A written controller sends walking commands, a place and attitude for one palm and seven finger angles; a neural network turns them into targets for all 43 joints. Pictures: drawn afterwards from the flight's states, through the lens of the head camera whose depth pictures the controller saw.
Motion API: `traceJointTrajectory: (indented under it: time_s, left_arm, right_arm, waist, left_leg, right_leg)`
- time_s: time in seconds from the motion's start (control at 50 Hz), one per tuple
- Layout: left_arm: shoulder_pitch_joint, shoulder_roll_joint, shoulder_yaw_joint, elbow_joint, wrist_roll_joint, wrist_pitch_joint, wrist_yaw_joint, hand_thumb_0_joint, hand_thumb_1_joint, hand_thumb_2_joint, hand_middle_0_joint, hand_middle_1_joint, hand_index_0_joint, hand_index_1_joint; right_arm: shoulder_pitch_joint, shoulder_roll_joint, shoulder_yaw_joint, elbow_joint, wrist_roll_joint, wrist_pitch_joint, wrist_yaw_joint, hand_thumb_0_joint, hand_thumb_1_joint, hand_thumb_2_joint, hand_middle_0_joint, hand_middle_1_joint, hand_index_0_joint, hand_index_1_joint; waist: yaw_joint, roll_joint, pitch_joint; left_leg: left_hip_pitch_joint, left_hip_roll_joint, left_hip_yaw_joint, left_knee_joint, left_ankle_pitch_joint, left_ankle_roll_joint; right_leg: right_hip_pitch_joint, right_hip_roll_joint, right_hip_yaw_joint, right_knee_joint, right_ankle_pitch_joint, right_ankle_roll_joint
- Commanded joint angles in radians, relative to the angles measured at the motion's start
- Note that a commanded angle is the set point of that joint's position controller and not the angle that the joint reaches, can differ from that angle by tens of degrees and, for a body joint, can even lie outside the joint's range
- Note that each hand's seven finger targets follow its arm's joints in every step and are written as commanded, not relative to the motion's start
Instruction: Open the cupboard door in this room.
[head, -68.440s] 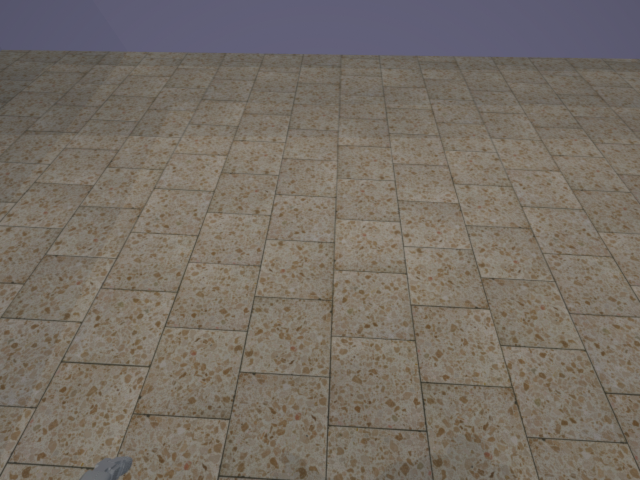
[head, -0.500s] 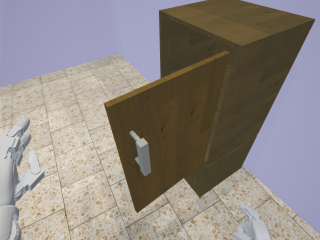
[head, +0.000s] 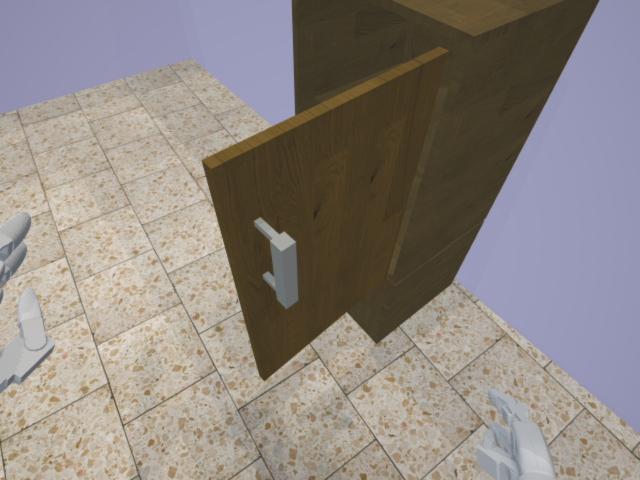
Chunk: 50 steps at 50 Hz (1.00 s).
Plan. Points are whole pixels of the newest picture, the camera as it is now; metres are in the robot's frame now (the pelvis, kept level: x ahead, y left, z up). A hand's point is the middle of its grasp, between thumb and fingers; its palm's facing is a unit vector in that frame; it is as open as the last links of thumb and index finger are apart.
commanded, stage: step back with the hand held close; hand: left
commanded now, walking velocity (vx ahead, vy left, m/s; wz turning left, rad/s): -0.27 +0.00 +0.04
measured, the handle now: (275, 264) +0.37 +0.09 +0.05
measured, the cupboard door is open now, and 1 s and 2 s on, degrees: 94 94 94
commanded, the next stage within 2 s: stop stepping back and stand still in 0.66 s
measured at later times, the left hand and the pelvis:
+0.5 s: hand out of the picture +0.11 +0.27 +0.17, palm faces +0.47 -0.74 -0.48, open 7.4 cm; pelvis -0.09 +0.00 -0.01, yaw +3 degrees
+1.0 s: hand out of the picture +0.07 +0.21 +0.17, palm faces +0.31 -0.80 -0.51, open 7.4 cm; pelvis -0.16 -0.04 +0.00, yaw -3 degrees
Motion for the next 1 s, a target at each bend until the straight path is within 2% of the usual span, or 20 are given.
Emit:
traceJointTrajectory:
  time_s: [0.0, 0.16, 0.24, 0.28, 0.34, 0.38, 0.44, 0.58, 0.62, 0.64, 0.66, 0.7, 0.74, 0.76, 0.8, 0.82, 0.84, 0.86, 0.9, 0.98]
  left_arm:
    - [-0.005, 0.155, 0.152, -0.214, 0.009, -0.082, 0.037, 0.000, 0.900, 0.900, -0.200, -0.300, -0.200, -0.300]
    - [-0.104, 0.130, 0.145, -0.189, 0.050, -0.112, 0.044, 0.000, 0.900, 0.900, -0.200, -0.300, -0.200, -0.300]
    - [-0.146, 0.164, 0.145, -0.241, 0.041, -0.127, 0.055, 0.000, 0.900, 0.900, -0.200, -0.300, -0.200, -0.300]
    - [-0.146, 0.164, 0.133, -0.265, 0.031, -0.131, 0.067, 0.000, 0.900, 0.900, -0.200, -0.300, -0.200, -0.300]
    - [-0.106, 0.177, 0.163, -0.294, 0.023, -0.137, 0.076, 0.000, 0.900, 0.900, -0.200, -0.300, -0.200, -0.300]
    - [-0.117, 0.182, 0.203, -0.325, 0.044, -0.146, 0.082, 0.000, 0.900, 0.900, -0.200, -0.300, -0.200, -0.300]
    - [-0.082, 0.205, 0.221, -0.267, 0.031, -0.147, 0.080, 0.000, 0.900, 0.900, -0.200, -0.300, -0.200, -0.300]
    - [-0.048, 0.121, 0.104, -0.235, -0.013, -0.100, 0.063, 0.000, 0.900, 0.900, -0.200, -0.300, -0.200, -0.300]
    - [-0.079, 0.146, 0.105, -0.245, -0.017, -0.110, 0.051, 0.000, 0.900, 0.900, -0.200, -0.300, -0.200, -0.300]
    - [-0.074, 0.185, 0.124, -0.252, -0.012, -0.113, 0.049, 0.000, 0.900, 0.900, -0.200, -0.300, -0.200, -0.300]
    - [-0.107, 0.230, 0.143, -0.277, -0.018, -0.122, 0.048, 0.000, 0.900, 0.900, -0.200, -0.300, -0.200, -0.300]
    - [-0.164, 0.321, 0.225, -0.276, -0.001, -0.149, 0.055, 0.000, 0.900, 0.900, -0.200, -0.300, -0.200, -0.300]
    - [-0.166, 0.302, 0.223, -0.299, 0.008, -0.129, 0.041, 0.000, 0.900, 0.900, -0.200, -0.300, -0.200, -0.300]
    - [-0.097, 0.266, 0.216, -0.272, 0.001, -0.103, 0.040, 0.000, 0.900, 0.900, -0.200, -0.300, -0.200, -0.300]
    - [-0.008, 0.213, 0.188, -0.269, -0.020, -0.084, 0.037, 0.000, 0.900, 0.900, -0.200, -0.300, -0.200, -0.300]
    - [0.004, 0.210, 0.182, -0.298, -0.026, -0.079, 0.038, 0.000, 0.900, 0.900, -0.200, -0.300, -0.200, -0.300]
    - [0.030, 0.210, 0.174, -0.287, -0.019, -0.077, 0.033, 0.000, 0.900, 0.900, -0.200, -0.300, -0.200, -0.300]
    - [0.002, 0.167, 0.148, -0.270, -0.026, -0.096, 0.026, 0.000, 0.900, 0.900, -0.200, -0.300, -0.200, -0.300]
    - [0.050, 0.177, 0.187, -0.176, -0.022, -0.075, 0.040, 0.000, 0.900, 0.900, -0.200, -0.300, -0.200, -0.300]
    - [0.094, 0.178, 0.178, -0.204, -0.014, -0.061, 0.049, 0.000, 0.900, 0.900, -0.200, -0.300, -0.200, -0.300]
  right_arm:
    - [-0.086, -0.129, -0.039, -0.174, -0.003, -0.061, -0.010, 0.000, -0.900, -0.900, 0.200, 0.300, 0.200, 0.300]
    - [-0.053, -0.136, -0.041, -0.172, -0.006, -0.094, -0.010, 0.000, -0.900, -0.900, 0.200, 0.300, 0.200, 0.300]
    - [-0.028, -0.124, -0.041, -0.145, -0.012, -0.107, -0.003, 0.000, -0.900, -0.900, 0.200, 0.300, 0.200, 0.300]
    - [-0.020, -0.106, -0.025, -0.120, -0.016, -0.108, 0.000, 0.000, -0.900, -0.900, 0.200, 0.300, 0.200, 0.300]
    - [-0.040, -0.130, -0.026, -0.136, -0.019, -0.113, -0.015, 0.000, -0.900, -0.900, 0.200, 0.300, 0.200, 0.300]
    - [-0.057, -0.121, -0.028, -0.144, -0.031, -0.133, -0.017, 0.000, -0.900, -0.900, 0.200, 0.300, 0.200, 0.300]
    - [-0.047, -0.104, -0.048, -0.114, -0.018, -0.158, -0.001, 0.000, -0.900, -0.900, 0.200, 0.300, 0.200, 0.300]
    - [-0.050, -0.103, -0.031, -0.054, -0.021, -0.175, 0.022, 0.000, -0.900, -0.900, 0.200, 0.300, 0.200, 0.300]
    - [-0.055, -0.101, -0.030, -0.047, -0.020, -0.168, 0.027, 0.000, -0.900, -0.900, 0.200, 0.300, 0.200, 0.300]
    - [-0.038, -0.084, -0.027, -0.037, -0.019, -0.152, 0.028, 0.000, -0.900, -0.900, 0.200, 0.300, 0.200, 0.300]
    - [-0.082, -0.069, -0.015, -0.048, -0.012, -0.144, 0.022, 0.000, -0.900, -0.900, 0.200, 0.300, 0.200, 0.300]
    - [-0.124, -0.066, 0.005, -0.063, -0.027, -0.168, 0.010, 0.000, -0.900, -0.900, 0.200, 0.300, 0.200, 0.300]
    - [-0.153, -0.066, 0.002, -0.090, 0.003, -0.161, -0.006, 0.000, -0.900, -0.900, 0.200, 0.300, 0.200, 0.300]
    - [-0.138, -0.058, 0.011, -0.104, 0.003, -0.153, -0.019, 0.000, -0.900, -0.900, 0.200, 0.300, 0.200, 0.300]
    - [-0.113, -0.078, 0.019, -0.091, 0.001, -0.138, -0.028, 0.000, -0.900, -0.900, 0.200, 0.300, 0.200, 0.300]
    - [-0.094, -0.110, 0.002, -0.089, -0.002, -0.143, -0.020, 0.000, -0.900, -0.900, 0.200, 0.300, 0.200, 0.300]
    - [-0.053, -0.116, -0.015, -0.084, -0.005, -0.156, -0.002, 0.000, -0.900, -0.900, 0.200, 0.300, 0.200, 0.300]
    - [-0.007, -0.112, -0.021, -0.066, -0.003, -0.169, 0.014, 0.000, -0.900, -0.900, 0.200, 0.300, 0.200, 0.300]
    - [-0.023, -0.109, -0.025, -0.072, -0.013, -0.180, 0.009, 0.000, -0.900, -0.900, 0.200, 0.300, 0.200, 0.300]
    - [-0.040, -0.109, -0.016, -0.106, -0.008, -0.164, 0.003, 0.000, -0.900, -0.900, 0.200, 0.300, 0.200, 0.300]
  waist:
    - [0.014, 0.113, -0.159]
    - [-0.004, 0.052, -0.057]
    - [-0.016, -0.085, -0.076]
    - [-0.023, -0.112, -0.108]
    - [-0.020, 0.134, -0.099]
    - [-0.008, 0.403, -0.114]
    - [-0.001, 0.131, -0.164]
    - [-0.003, 0.247, -0.179]
    - [0.003, 0.164, -0.190]
    - [-0.005, 0.047, -0.213]
    - [0.007, -0.122, -0.200]
    - [0.036, -0.158, -0.149]
    - [0.038, -0.265, -0.244]
    - [0.015, -0.212, -0.238]
    - [-0.023, 0.055, -0.290]
    - [-0.009, 0.221, -0.329]
    - [0.001, 0.305, -0.323]
    - [-0.004, 0.223, -0.249]
    - [-0.003, 0.185, -0.155]
    - [-0.012, 0.191, -0.144]
  left_leg:
    - [-0.159, 0.134, -0.146, -0.148, 0.039, 0.023]
    - [-0.459, 0.143, -0.175, -0.145, -0.454, 0.066]
    - [-0.141, 0.029, -0.107, 0.170, -0.329, 0.007]
    - [0.011, 0.016, -0.095, 0.247, -0.240, -0.012]
    - [-0.115, 0.114, -0.244, -0.053, -0.363, 0.025]
    - [-0.447, 0.351, -0.536, -0.420, -0.611, 0.120]
    - [-0.259, 0.327, -0.402, -0.295, -0.353, 0.118]
    - [-0.023, 0.221, -0.222, -0.339, -0.184, 0.025]
    - [0.049, 0.167, -0.145, -0.206, -0.034, -0.022]
    - [0.104, 0.118, -0.088, -0.053, 0.062, -0.044]
    - [0.085, 0.052, -0.039, 0.131, -0.009, -0.056]
    - [-0.105, 0.017, -0.033, 0.403, -0.201, -0.064]
    - [-0.220, -0.018, -0.017, 0.309, -0.172, -0.053]
    - [-0.168, -0.022, 0.009, 0.213, -0.083, -0.051]
    - [0.138, -0.027, 0.017, 0.001, 0.390, -0.025]
    - [0.311, 0.117, -0.144, -0.023, 0.789, 0.034]
    - [0.354, 0.240, -0.288, -0.081, 0.865, 0.084]
    - [0.256, 0.255, -0.295, -0.145, 0.661, 0.096]
    - [0.107, 0.267, -0.334, -0.246, 0.274, 0.104]
    - [-0.077, 0.177, -0.190, -0.267, -0.040, 0.055]
  right_leg:
    - [0.195, -0.022, 0.046, 0.083, 0.144, -0.010]
    - [0.230, -0.030, 0.096, 0.136, -0.060, -0.011]
    - [-0.157, -0.164, 0.253, -0.136, -0.357, -0.089]
    - [-0.281, -0.211, 0.207, -0.153, -0.362, -0.107]
    - [-0.197, -0.079, 0.082, 0.069, -0.334, -0.038]
    - [0.083, 0.080, 0.010, 0.648, -0.261, 0.012]
    - [-0.028, 0.065, 0.066, 0.732, -0.311, -0.001]
    - [0.057, 0.081, -0.061, 0.143, -0.371, -0.031]
    - [0.062, 0.026, -0.018, -0.160, -0.209, -0.059]
    - [0.015, -0.084, 0.091, -0.215, -0.060, -0.097]
    - [-0.053, -0.214, 0.225, -0.243, 0.130, -0.111]
    - [-0.044, -0.328, 0.227, -0.182, 0.456, -0.155]
    - [0.259, -0.242, 0.111, 0.015, 1.042, -0.082]
    - [0.276, -0.207, 0.050, 0.082, 1.058, -0.079]
    - [0.132, -0.091, -0.038, 0.220, 0.793, -0.008]
    - [-0.013, -0.015, -0.048, 0.312, 0.296, 0.024]
    - [-0.108, 0.027, -0.004, 0.410, -0.304, 0.007]
    - [-0.078, 0.045, 0.043, 0.451, -0.472, -0.011]
    - [-0.088, 0.031, 0.015, 0.390, -0.402, 0.002]
    - [0.120, 0.026, -0.067, 0.166, -0.239, 0.004]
